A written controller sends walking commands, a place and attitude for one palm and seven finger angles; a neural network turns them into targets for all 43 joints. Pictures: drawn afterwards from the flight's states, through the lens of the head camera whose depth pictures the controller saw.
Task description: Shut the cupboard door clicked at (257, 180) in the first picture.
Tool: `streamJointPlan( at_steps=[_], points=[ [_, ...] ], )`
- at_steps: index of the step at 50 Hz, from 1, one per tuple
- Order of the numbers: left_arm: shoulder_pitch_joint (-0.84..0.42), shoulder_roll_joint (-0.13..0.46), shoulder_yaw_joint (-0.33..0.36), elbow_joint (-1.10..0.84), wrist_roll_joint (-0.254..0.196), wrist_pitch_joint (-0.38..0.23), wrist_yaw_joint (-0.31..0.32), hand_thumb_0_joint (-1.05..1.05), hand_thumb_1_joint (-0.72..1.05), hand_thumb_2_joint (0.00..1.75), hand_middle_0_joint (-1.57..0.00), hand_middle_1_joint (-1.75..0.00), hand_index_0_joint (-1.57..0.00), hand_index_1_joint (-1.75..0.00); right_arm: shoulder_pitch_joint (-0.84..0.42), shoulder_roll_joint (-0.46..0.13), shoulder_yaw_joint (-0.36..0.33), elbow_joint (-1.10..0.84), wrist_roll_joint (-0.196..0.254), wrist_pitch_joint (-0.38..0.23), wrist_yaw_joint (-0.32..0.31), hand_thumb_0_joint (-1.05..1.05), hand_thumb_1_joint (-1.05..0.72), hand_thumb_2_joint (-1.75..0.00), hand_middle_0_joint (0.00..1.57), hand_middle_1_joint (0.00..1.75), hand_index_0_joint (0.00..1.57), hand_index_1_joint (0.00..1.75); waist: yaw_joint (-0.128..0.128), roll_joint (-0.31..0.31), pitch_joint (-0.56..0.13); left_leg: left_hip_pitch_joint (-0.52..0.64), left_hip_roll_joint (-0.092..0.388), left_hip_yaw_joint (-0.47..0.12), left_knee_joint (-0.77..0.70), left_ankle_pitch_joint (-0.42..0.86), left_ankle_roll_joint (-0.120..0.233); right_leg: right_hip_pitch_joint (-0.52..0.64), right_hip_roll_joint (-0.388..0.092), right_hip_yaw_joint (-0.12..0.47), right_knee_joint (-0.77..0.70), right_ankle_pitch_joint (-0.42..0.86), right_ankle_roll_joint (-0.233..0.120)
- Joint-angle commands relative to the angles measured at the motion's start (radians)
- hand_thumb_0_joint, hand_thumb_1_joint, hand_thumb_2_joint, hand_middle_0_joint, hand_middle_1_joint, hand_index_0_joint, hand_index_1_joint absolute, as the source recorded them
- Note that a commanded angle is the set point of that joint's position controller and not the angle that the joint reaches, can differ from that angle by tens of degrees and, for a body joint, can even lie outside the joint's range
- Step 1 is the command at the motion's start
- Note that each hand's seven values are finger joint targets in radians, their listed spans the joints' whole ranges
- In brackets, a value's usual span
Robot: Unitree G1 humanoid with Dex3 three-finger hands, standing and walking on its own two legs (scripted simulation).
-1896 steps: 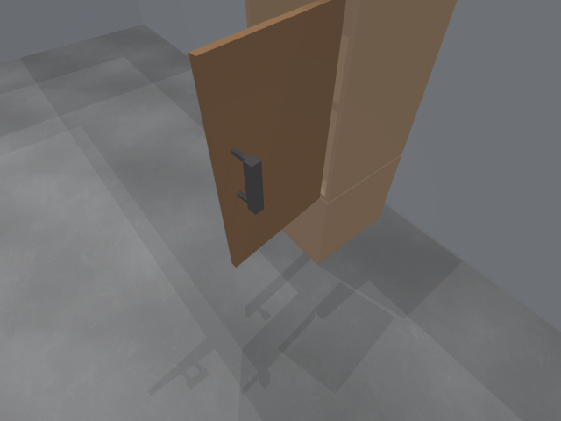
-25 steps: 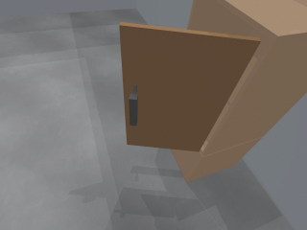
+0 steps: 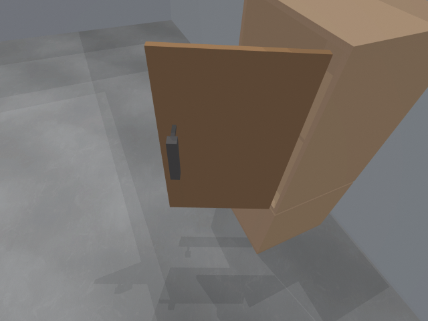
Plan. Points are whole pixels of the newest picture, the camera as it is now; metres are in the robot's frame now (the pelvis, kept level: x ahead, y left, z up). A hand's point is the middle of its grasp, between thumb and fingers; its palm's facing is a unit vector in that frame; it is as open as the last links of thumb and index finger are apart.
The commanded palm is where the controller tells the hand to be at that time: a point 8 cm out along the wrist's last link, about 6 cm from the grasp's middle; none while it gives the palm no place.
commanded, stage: look again from close up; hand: left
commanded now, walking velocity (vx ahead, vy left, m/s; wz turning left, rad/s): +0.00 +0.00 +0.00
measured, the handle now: (174, 152) +0.51 +0.13 -0.02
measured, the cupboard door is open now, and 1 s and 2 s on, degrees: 66 66 66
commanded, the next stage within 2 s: shuffle to correct the standing spot in 0.52 s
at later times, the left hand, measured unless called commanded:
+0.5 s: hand out of the picture +0.07 +0.25 -0.16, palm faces +0.01 -0.94 -0.33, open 7.4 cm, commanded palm none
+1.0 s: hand out of the picture -0.03 +0.16 -0.18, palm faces +0.01 -0.98 -0.19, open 7.4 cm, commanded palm none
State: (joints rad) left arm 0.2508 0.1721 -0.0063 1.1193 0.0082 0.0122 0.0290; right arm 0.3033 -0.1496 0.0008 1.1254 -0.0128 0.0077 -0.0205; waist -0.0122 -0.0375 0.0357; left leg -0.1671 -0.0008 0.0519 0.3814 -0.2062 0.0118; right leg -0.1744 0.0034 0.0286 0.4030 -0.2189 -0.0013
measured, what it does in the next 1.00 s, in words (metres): stands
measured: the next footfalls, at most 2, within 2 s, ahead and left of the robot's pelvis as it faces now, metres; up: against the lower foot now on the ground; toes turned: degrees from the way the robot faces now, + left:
right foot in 1.60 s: +0.13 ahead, -0.25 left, +0.00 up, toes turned +2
left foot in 1.86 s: +0.11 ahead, -0.02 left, +0.00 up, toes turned +7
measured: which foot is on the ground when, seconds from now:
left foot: down 0.00-1.00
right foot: down 0.00-1.00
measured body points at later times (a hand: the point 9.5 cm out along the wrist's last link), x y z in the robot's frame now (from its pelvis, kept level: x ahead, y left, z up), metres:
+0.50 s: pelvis -0.02 +0.01 -0.01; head -0.02 +0.01 +0.44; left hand +0.07 +0.29 -0.13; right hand +0.11 -0.27 -0.13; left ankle +0.00 +0.11 -0.74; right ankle +0.00 -0.12 -0.74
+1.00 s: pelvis +0.00 -0.02 -0.01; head +0.02 -0.02 +0.44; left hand -0.03 +0.22 -0.17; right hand +0.00 -0.25 -0.17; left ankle +0.00 +0.11 -0.74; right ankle +0.00 -0.12 -0.74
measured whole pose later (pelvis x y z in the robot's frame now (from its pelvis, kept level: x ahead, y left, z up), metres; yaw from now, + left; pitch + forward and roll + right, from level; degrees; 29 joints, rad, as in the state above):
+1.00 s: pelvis +0.00 -0.02 -0.01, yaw +0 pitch -1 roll +0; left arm 0.37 0.19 0.01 1.06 0.03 0.03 0.00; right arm 0.29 -0.17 -0.03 1.10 -0.02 0.01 -0.02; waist 0.00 0.00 0.03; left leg -0.23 0.04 0.03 0.54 -0.30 -0.01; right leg -0.22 0.04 0.00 0.53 -0.30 -0.03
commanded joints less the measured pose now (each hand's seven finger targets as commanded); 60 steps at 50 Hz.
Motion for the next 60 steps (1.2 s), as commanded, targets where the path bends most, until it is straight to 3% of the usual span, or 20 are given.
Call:
streamJointPlan(
  at_steps=[1,2,5,7,11,14,22,31,34,39,45,47,48,50,51,53,55,57,59,60],
  points=[
    [0.062,0.211,0.031,-0.125,0.008,-0.049,0.010,0.00,0.90,0.90,-0.20,-0.30,-0.20,-0.30,-0.065,-0.198,-0.060,-0.156,-0.006,-0.058,-0.006,0.00,-0.90,-0.90,0.20,0.30,0.20,0.30,0.020,0.118,-0.088,-0.058,0.087,-0.145,0.028,0.016,0.027,-0.032,-0.098,0.065,0.031,-0.014,-0.053],
    [0.058,0.191,0.035,-0.130,0.008,-0.052,0.010,0.00,0.90,0.90,-0.20,-0.30,-0.20,-0.30,-0.048,-0.187,-0.064,-0.158,-0.004,-0.056,-0.008,0.00,-0.90,-0.90,0.20,0.30,0.20,0.30,0.012,0.082,-0.126,-0.044,0.085,-0.139,0.055,0.022,0.029,-0.039,-0.103,0.077,0.027,-0.013,-0.057],
    [0.039,0.183,0.036,-0.148,0.006,-0.052,0.015,0.00,0.90,0.90,-0.20,-0.30,-0.20,-0.30,-0.021,-0.169,-0.061,-0.159,-0.005,-0.044,-0.005,0.00,-0.90,-0.90,0.20,0.30,0.20,0.30,-0.003,-0.020,-0.068,-0.077,0.064,-0.113,0.107,0.033,0.028,-0.071,-0.118,0.115,-0.007,-0.008,-0.064],
    [0.018,0.206,0.042,-0.163,0.007,-0.053,0.015,0.00,0.90,0.90,-0.20,-0.30,-0.20,-0.30,-0.025,-0.197,-0.068,-0.164,-0.002,-0.047,-0.004,0.00,-0.90,-0.90,0.20,0.30,0.20,0.30,-0.006,0.008,-0.032,-0.082,0.073,-0.116,0.098,0.084,0.031,-0.090,-0.108,0.100,0.019,0.054,-0.063],
    [0.002,0.238,0.049,-0.176,0.007,-0.053,0.014,0.00,0.90,0.90,-0.20,-0.30,-0.20,-0.30,-0.068,-0.242,-0.071,-0.171,-0.002,-0.052,-0.005,0.00,-0.90,-0.90,0.20,0.30,0.20,0.30,0.004,0.051,-0.061,-0.040,0.097,-0.121,0.086,0.210,0.038,-0.056,-0.096,0.072,0.070,0.193,-0.053],
    [-0.015,0.255,0.048,-0.184,0.009,-0.049,0.011,0.00,0.90,0.90,-0.20,-0.30,-0.20,-0.30,-0.118,-0.265,-0.068,-0.178,-0.003,-0.051,-0.002,0.00,-0.90,-0.90,0.20,0.30,0.20,0.30,0.014,0.053,-0.058,-0.029,0.104,-0.125,0.070,0.218,0.041,-0.049,-0.096,0.073,0.056,0.182,-0.047],
    [-0.092,0.307,0.044,-0.201,0.012,-0.042,-0.003,0.00,0.90,0.90,-0.20,-0.30,-0.20,-0.30,-0.211,-0.319,-0.061,-0.192,-0.005,-0.041,0.012,0.00,-0.90,-0.90,0.20,0.30,0.20,0.30,0.004,0.028,-0.025,-0.030,0.095,-0.136,-0.002,0.028,0.032,-0.089,-0.104,0.091,-0.023,-0.007,-0.036],
    [-0.095,0.316,0.033,-0.172,0.012,-0.039,-0.010,0.00,0.90,0.90,-0.20,-0.30,-0.20,-0.30,-0.235,-0.330,-0.046,-0.167,-0.002,-0.044,0.016,0.00,-0.90,-0.90,0.20,0.30,0.20,0.30,0.010,0.051,-0.054,-0.008,0.104,-0.141,-0.043,0.040,0.026,-0.049,-0.110,0.076,-0.048,0.023,-0.026],
    [-0.026,0.205,0.004,-0.125,0.009,-0.020,-0.007,0.00,0.90,0.90,-0.20,-0.30,-0.20,-0.30,-0.180,-0.231,-0.019,-0.127,-0.008,-0.027,0.017,0.00,-0.90,-0.90,0.20,0.30,0.20,0.30,0.006,0.041,-0.036,-0.012,0.115,-0.146,-0.075,-0.081,0.008,-0.061,-0.096,0.054,-0.055,-0.059,-0.005],
    [0.033,0.201,0.016,-0.121,0.018,-0.003,-0.017,0.00,0.90,0.90,-0.20,-0.30,-0.20,-0.30,-0.139,-0.266,-0.040,-0.112,-0.011,-0.012,0.008,0.00,-0.90,-0.90,0.20,0.30,0.20,0.30,0.010,0.089,0.027,-0.067,0.167,-0.197,-0.132,-0.295,0.033,-0.105,-0.056,0.009,0.022,-0.137,-0.008],
    [0.115,0.149,0.036,-0.126,0.023,0.000,-0.030,0.00,0.90,0.90,-0.20,-0.30,-0.20,-0.30,-0.060,-0.254,-0.067,-0.099,-0.008,-0.020,-0.016,0.00,-0.90,-0.90,0.20,0.30,0.20,0.30,0.014,0.111,0.028,-0.046,0.228,-0.219,-0.077,-0.166,0.084,-0.130,-0.037,-0.016,0.095,-0.070,-0.015],
    [0.159,0.139,0.045,-0.117,0.021,-0.003,-0.030,0.00,0.90,0.90,-0.20,-0.30,-0.20,-0.30,-0.048,-0.226,-0.070,-0.093,-0.007,-0.023,-0.022,0.00,-0.90,-0.90,0.20,0.30,0.20,0.30,0.024,0.075,0.012,-0.076,0.196,-0.170,0.001,-0.128,0.071,-0.084,-0.052,0.028,0.060,-0.037,-0.033],
    [0.183,0.141,0.051,-0.112,0.021,-0.005,-0.029,0.00,0.90,0.90,-0.20,-0.30,-0.20,-0.30,-0.048,-0.201,-0.069,-0.094,-0.005,-0.024,-0.024,0.00,-0.90,-0.90,0.20,0.30,0.20,0.30,0.032,0.013,0.012,-0.122,0.158,-0.116,0.077,-0.123,0.053,-0.044,-0.077,0.084,0.015,-0.028,-0.051],
    [0.240,0.174,0.067,-0.093,0.020,-0.009,-0.018,0.00,0.90,0.90,-0.20,-0.30,-0.20,-0.30,-0.052,-0.124,-0.056,-0.098,-0.002,-0.024,-0.024,0.00,-0.90,-0.90,0.20,0.30,0.20,0.30,0.046,-0.191,0.018,-0.283,0.027,0.047,0.333,-0.214,-0.002,0.064,-0.206,0.289,-0.112,0.020,-0.145],
    [0.262,0.163,0.071,-0.088,0.019,-0.012,-0.012,0.00,0.90,0.90,-0.20,-0.30,-0.20,-0.30,-0.084,-0.119,-0.056,-0.107,-0.002,-0.024,-0.027,0.00,-0.90,-0.90,0.20,0.30,0.20,0.30,0.066,-0.199,0.035,-0.346,0.027,0.026,0.471,-0.337,-0.006,0.076,-0.254,0.346,-0.138,0.118,-0.216],
    [0.236,0.129,0.075,-0.091,0.024,-0.010,-0.003,0.00,0.90,0.90,-0.20,-0.30,-0.20,-0.30,-0.087,-0.100,-0.064,-0.105,0.001,-0.026,-0.029,0.00,-0.90,-0.90,0.20,0.30,0.20,0.30,0.042,-0.077,0.040,-0.395,0.051,-0.004,0.594,-0.348,-0.008,0.103,-0.253,0.301,-0.099,0.261,-0.280],
    [0.213,0.123,0.077,-0.097,0.028,-0.013,0.006,0.00,0.90,0.90,-0.20,-0.30,-0.20,-0.30,-0.070,-0.070,-0.062,-0.100,0.002,-0.030,-0.024,0.00,-0.90,-0.90,0.20,0.30,0.20,0.30,0.030,-0.049,0.000,-0.348,0.061,0.012,0.538,-0.334,-0.010,0.101,-0.233,0.236,-0.059,0.347,-0.275],
    [0.181,0.116,0.077,-0.105,0.030,-0.009,0.005,0.00,0.90,0.90,-0.20,-0.30,-0.20,-0.30,-0.034,-0.053,-0.062,-0.097,0.004,-0.032,-0.026,0.00,-0.90,-0.90,0.20,0.30,0.20,0.30,0.007,-0.056,-0.010,-0.235,0.057,0.030,0.388,-0.266,-0.010,0.023,-0.211,0.209,-0.035,0.300,-0.247],
    [0.143,0.105,0.073,-0.111,0.023,0.000,-0.003,0.00,0.90,0.90,-0.20,-0.30,-0.20,-0.30,0.061,-0.035,-0.058,-0.061,0.000,-0.038,-0.029,0.00,-0.90,-0.90,0.20,0.30,0.20,0.30,-0.035,-0.042,0.001,-0.022,0.037,0.079,0.150,-0.073,-0.010,-0.105,-0.140,0.141,0.027,0.183,-0.175],
    [0.142,0.072,0.068,-0.115,0.018,0.003,-0.008,0.00,0.90,0.90,-0.20,-0.30,-0.20,-0.30,0.133,-0.074,-0.064,-0.034,-0.004,-0.045,-0.036,0.00,-0.90,-0.90,0.20,0.30,0.20,0.30,-0.061,0.030,-0.009,0.134,0.106,-0.001,0.035,-0.020,0.012,-0.214,-0.087,0.097,0.160,0.107,-0.124]
  ],
)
